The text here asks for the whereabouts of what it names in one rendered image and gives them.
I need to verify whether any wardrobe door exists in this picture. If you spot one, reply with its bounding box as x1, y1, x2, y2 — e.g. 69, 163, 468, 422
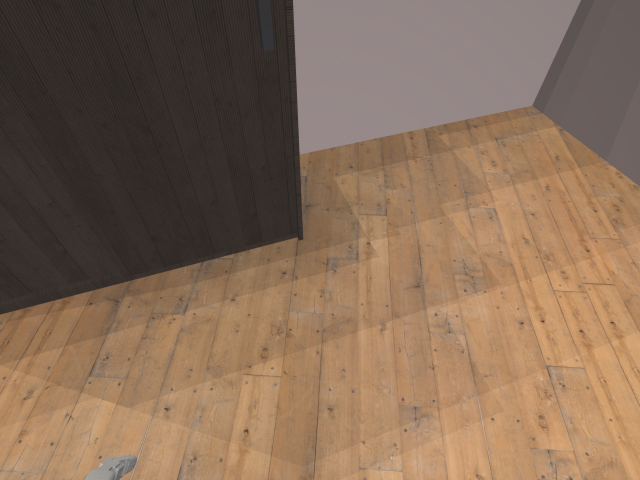
0, 0, 298, 278
0, 92, 119, 301

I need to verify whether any left robot hand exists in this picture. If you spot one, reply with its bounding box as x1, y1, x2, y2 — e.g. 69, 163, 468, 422
83, 455, 137, 480

